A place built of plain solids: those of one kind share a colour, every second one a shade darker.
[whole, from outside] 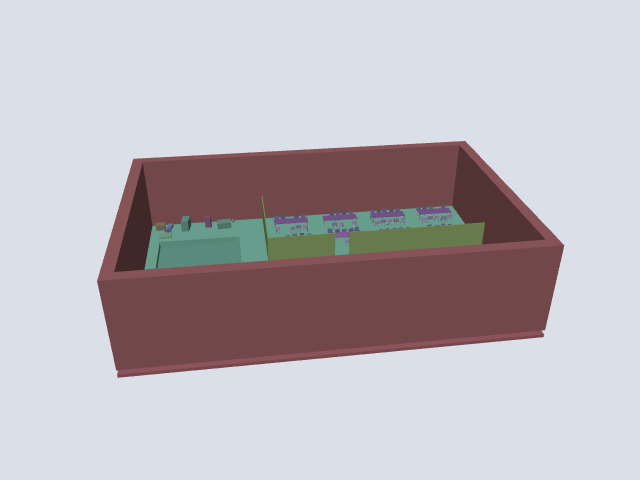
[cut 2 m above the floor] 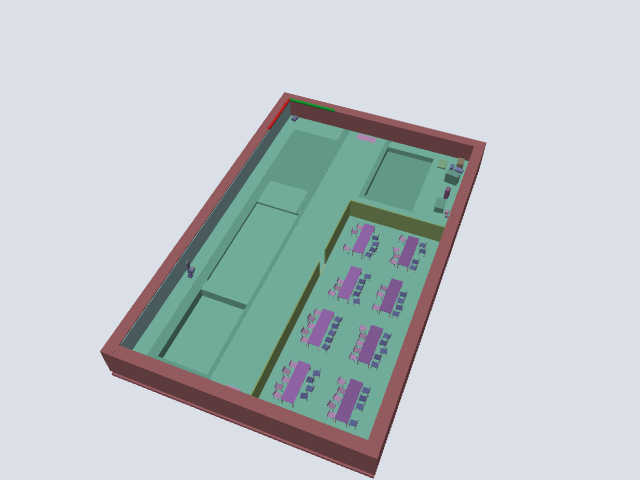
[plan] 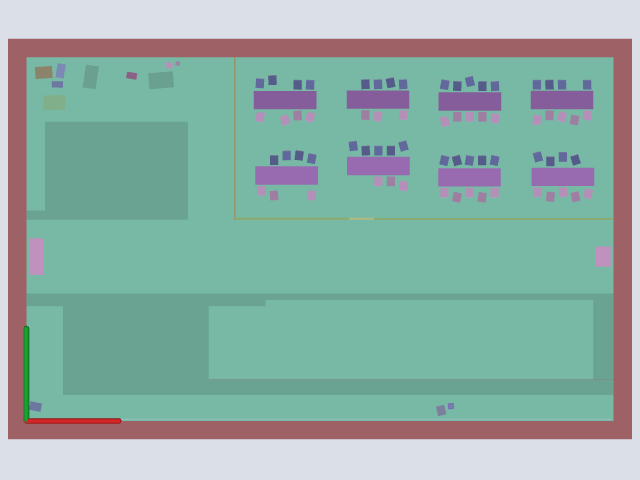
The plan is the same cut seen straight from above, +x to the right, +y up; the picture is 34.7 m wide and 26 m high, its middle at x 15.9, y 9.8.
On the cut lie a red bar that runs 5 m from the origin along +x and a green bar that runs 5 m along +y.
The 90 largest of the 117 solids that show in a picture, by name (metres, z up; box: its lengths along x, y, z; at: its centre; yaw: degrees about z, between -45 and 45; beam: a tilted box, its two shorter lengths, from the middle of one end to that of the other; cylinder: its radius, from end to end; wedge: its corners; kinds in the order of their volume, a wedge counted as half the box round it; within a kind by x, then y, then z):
{
 "wall_1": {"box": [1.0, 19.7, 8.0], "at": [-0.5, 9.85, 3.0]},
 "wall_2": {"box": [33.8, 1.0, 8.0], "at": [15.9, -0.5, 3.0]},
 "wall_3": {"box": [33.8, 1.0, 8.0], "at": [15.9, 20.2, 3.0]},
 "wall_4": {"box": [1.0, 19.7, 8.0], "at": [32.3, 9.85, 3.0]},
 "floor_1": {"box": [1.0, 4.81, 1.32], "at": [0.5, 13.8, -0.66]},
 "floor_2": {"box": [2.0, 4.81, 1.32], "at": [1.0, 3.81, -0.66]},
 "floor_3": {"box": [8.75, 0.5, 1.32], "at": [4.38, 11.15, -0.66]},
 "floor_4": {"box": [8.75, 3.49, 1.32], "at": [4.38, 17.95, -0.66]},
 "floor_5": {"box": [7.36, 4.81, 0.73], "at": [4.68, 13.8, -0.95]},
 "floor_6": {"box": [7.87, 4.81, 1.32], "at": [5.93, 3.81, -0.66]},
 "floor_7": {"box": [12.95, 0.34, 1.32], "at": [6.47, 6.38, -0.66]},
 "floor_8": {"box": [0.39, 4.81, 1.32], "at": [8.55, 13.8, -0.66]},
 "floor_9": {"box": [2.5, 8.8, 1.0], "at": [10.0, 15.3, -0.5]},
 "floor_10": {"box": [3.08, 3.96, 1.32], "at": [11.41, 4.23, -0.66]},
 "floor_11": {"box": [31.8, 1.4, 1.32], "at": [15.9, 0.7, -0.66]},
 "floor_12": {"box": [31.8, 0.35, 1.32], "at": [15.9, 6.72, -0.66]},
 "floor_13": {"box": [31.8, 4.0, 1.0], "at": [15.9, 8.9, -0.5]},
 "floor_14": {"box": [9.91, 4.3, 1.09], "at": [17.91, 4.4, -0.78]},
 "floor_15": {"box": [21.93, 0.85, 1.32], "at": [20.84, 1.82, -0.66]},
 "floor_16": {"box": [20.55, 8.8, 1.0], "at": [21.52, 15.3, -0.5]},
 "floor_17": {"box": [0.99, 4.3, 1.32], "at": [23.36, 4.4, -0.66]},
 "floor_18": {"box": [6.85, 4.3, 0.4], "at": [27.27, 4.4, -1.12]},
 "floor_19": {"box": [1.1, 4.3, 1.32], "at": [31.25, 4.4, -0.66]},
 "floor_base_1": {"box": [33.8, 21.7, 0.3], "at": [15.9, 9.85, -1.57]},
 "part_1": {"box": [0.1, 8.7, 2.65], "at": [11.3, 15.35, 1.27]},
 "part_2": {"box": [6.22, 0.1, 2.65], "at": [14.36, 10.95, 1.27]},
 "part_3": {"box": [12.98, 0.1, 2.65], "at": [25.31, 10.95, 1.27]},
 "back_1": {"box": [31.62, 0.06, 2.4], "at": [15.9, 0.09, 1.2]},
 "pallet_load_1": {"box": [0.71, 1.25, 1.1], "at": [3.48, 18.63, 0.55], "yaw": -8.6},
 "pallet_load_2": {"box": [1.34, 0.87, 0.63], "at": [7.29, 18.45, 0.32], "yaw": 4.8},
 "top_1": {"box": [3.4, 1.0, 0.04], "at": [14.01, 17.38, 0.74]},
 "top_2": {"box": [3.4, 1.0, 0.04], "at": [14.09, 13.29, 0.74]},
 "top_3": {"box": [3.4, 1.0, 0.04], "at": [19.04, 17.4, 0.74]},
 "top_4": {"box": [3.4, 1.0, 0.04], "at": [19.06, 13.81, 0.74]},
 "top_5": {"box": [3.4, 1.0, 0.04], "at": [24.0, 13.19, 0.74]},
 "top_6": {"box": [3.4, 1.0, 0.04], "at": [24.02, 17.3, 0.74]},
 "top_7": {"box": [3.4, 1.0, 0.04], "at": [29.01, 17.38, 0.74]},
 "top_8": {"box": [3.4, 1.0, 0.04], "at": [29.06, 13.22, 0.74]},
 "sack_pile_1": {"box": [0.93, 0.65, 0.57], "at": [0.94, 18.87, 0.28], "yaw": 3.9},
 "crate_1": {"box": [0.64, 0.47, 0.27], "at": [0.49, 0.78, 0.14], "yaw": -11.0},
 "crate_2": {"box": [0.61, 0.35, 0.31], "at": [1.68, 18.23, 0.15], "yaw": -0.7},
 "crate_3": {"box": [0.45, 0.77, 0.3], "at": [1.85, 18.96, 0.15], "yaw": -9.1},
 "crate_stack_1": {"box": [0.57, 0.36, 1.08], "at": [5.7, 18.7, 0.54], "yaw": -9.5},
 "chairb_seat_1": {"box": [0.45, 0.53, 0.03], "at": [12.65, 18.29, 0.43], "yaw": -4.1},
 "chairb_seat_2": {"box": [0.45, 0.53, 0.03], "at": [13.33, 18.46, 0.43], "yaw": 2.2},
 "chairb_seat_3": {"box": [0.45, 0.53, 0.03], "at": [13.41, 14.13, 0.43], "yaw": 0.8},
 "chairb_seat_4": {"box": [0.45, 0.53, 0.03], "at": [14.09, 14.38, 0.43], "yaw": 1.0},
 "chairb_seat_5": {"box": [0.45, 0.53, 0.03], "at": [14.69, 18.21, 0.43], "yaw": -0.9},
 "chairb_seat_6": {"box": [0.45, 0.53, 0.03], "at": [14.77, 14.38, 0.43], "yaw": -7.5},
 "chairb_seat_7": {"box": [0.45, 0.53, 0.03], "at": [15.37, 18.21, 0.43], "yaw": -2.4},
 "chairb_seat_8": {"box": [0.45, 0.53, 0.03], "at": [15.45, 14.21, 0.43], "yaw": -9.9},
 "chairb_seat_9": {"box": [0.45, 0.53, 0.03], "at": [17.7, 14.89, 0.43], "yaw": 7.7},
 "chairb_seat_10": {"box": [0.45, 0.53, 0.03], "at": [18.36, 18.24, 0.43], "yaw": 1.6},
 "chairb_seat_11": {"box": [0.45, 0.53, 0.03], "at": [18.38, 14.64, 0.43], "yaw": 3.2},
 "chairb_seat_12": {"box": [0.45, 0.53, 0.03], "at": [19.04, 18.24, 0.43], "yaw": 2.3},
 "chairb_seat_13": {"box": [0.45, 0.53, 0.03], "at": [19.06, 14.64, 0.43], "yaw": 0.4},
 "chairb_seat_14": {"box": [0.45, 0.53, 0.03], "at": [19.72, 18.32, 0.43], "yaw": 11.0},
 "chairb_seat_15": {"box": [0.45, 0.53, 0.03], "at": [19.74, 14.64, 0.43], "yaw": -0.3},
 "chairb_seat_16": {"box": [0.45, 0.53, 0.03], "at": [20.4, 18.24, 0.43], "yaw": 3.3},
 "chairb_seat_17": {"box": [0.45, 0.53, 0.03], "at": [20.42, 14.89, 0.43], "yaw": 16.0},
 "chairb_seat_18": {"box": [0.45, 0.53, 0.03], "at": [22.64, 14.11, 0.43], "yaw": -13.2},
 "chairb_seat_19": {"box": [0.45, 0.53, 0.03], "at": [23.32, 14.11, 0.43], "yaw": 14.8},
 "chairb_seat_20": {"box": [0.45, 0.53, 0.03], "at": [24.0, 14.11, 0.43], "yaw": -8.6},
 "chairb_seat_21": {"box": [0.45, 0.53, 0.03], "at": [24.68, 14.11, 0.43], "yaw": 0.2},
 "chairb_seat_22": {"box": [0.45, 0.53, 0.03], "at": [25.36, 14.11, 0.43], "yaw": -11.8},
 "pallet_1": {"box": [1.19, 0.81, 0.16], "at": [1.5, 17.24, 0.08], "yaw": 0.6},
 "low_mat_1": {"box": [0.8, 2.0, 0.06], "at": [0.55, 8.9, -0.02]},
 "low_mat_2": {"box": [0.8, 1.1, 0.06], "at": [31.25, 8.9, -0.02]},
 "chaira_seat_1": {"box": [0.45, 0.53, 0.03], "at": [12.65, 16.46, 0.43], "yaw": -16.6},
 "chaira_seat_2": {"box": [0.45, 0.53, 0.03], "at": [12.73, 12.46, 0.43], "yaw": -0.3},
 "chaira_seat_3": {"box": [0.45, 0.53, 0.03], "at": [13.41, 12.21, 0.43], "yaw": 5.3},
 "chaira_seat_4": {"box": [0.45, 0.53, 0.03], "at": [14.01, 16.29, 0.43], "yaw": 17.1},
 "chaira_seat_5": {"box": [0.45, 0.53, 0.03], "at": [14.69, 16.54, 0.43], "yaw": 3.2},
 "chaira_seat_6": {"box": [0.45, 0.53, 0.03], "at": [15.37, 16.46, 0.43], "yaw": -14.7},
 "chaira_seat_7": {"box": [0.45, 0.53, 0.03], "at": [15.45, 12.21, 0.43], "yaw": -7.8},
 "chaira_seat_8": {"box": [0.45, 0.53, 0.03], "at": [18.36, 16.57, 0.43], "yaw": 0.2},
 "chaira_seat_9": {"box": [0.45, 0.53, 0.03], "at": [19.04, 16.49, 0.43], "yaw": -3.8},
 "chaira_seat_10": {"box": [0.45, 0.53, 0.03], "at": [19.06, 12.97, 0.43], "yaw": -1.6},
 "chaira_seat_11": {"box": [0.45, 0.53, 0.03], "at": [19.74, 12.97, 0.43], "yaw": 0.1},
 "chaira_seat_12": {"box": [0.45, 0.53, 0.03], "at": [20.4, 16.57, 0.43], "yaw": -3.2},
 "chaira_seat_13": {"box": [0.45, 0.53, 0.03], "at": [20.42, 12.72, 0.43], "yaw": -4.2},
 "chaira_seat_14": {"box": [0.45, 0.53, 0.03], "at": [22.64, 12.36, 0.43], "yaw": 1.3},
 "chaira_seat_15": {"box": [0.45, 0.53, 0.03], "at": [22.66, 16.22, 0.43], "yaw": 9.1},
 "chaira_seat_16": {"box": [0.45, 0.53, 0.03], "at": [23.32, 12.11, 0.43], "yaw": -10.5},
 "chaira_seat_17": {"box": [0.45, 0.53, 0.03], "at": [24.0, 12.36, 0.43], "yaw": -1.5},
 "chaira_seat_18": {"box": [0.45, 0.53, 0.03], "at": [24.68, 12.11, 0.43], "yaw": -7.9},
 "chaira_seat_19": {"box": [0.45, 0.53, 0.03], "at": [25.36, 12.36, 0.43], "yaw": 0.8},
 "hand_truck_1": {"box": [0.46, 0.53, 0.3], "at": [22.46, 0.56, 0.15], "yaw": 13.7},
 "bucket_1": {"box": [0.38, 0.32, 0.31], "at": [7.73, 19.26, 0.15], "yaw": -10.4},
 "low_threshold_1": {"box": [1.35, 0.1, 0.06], "at": [18.14, 10.95, -0.02]}
}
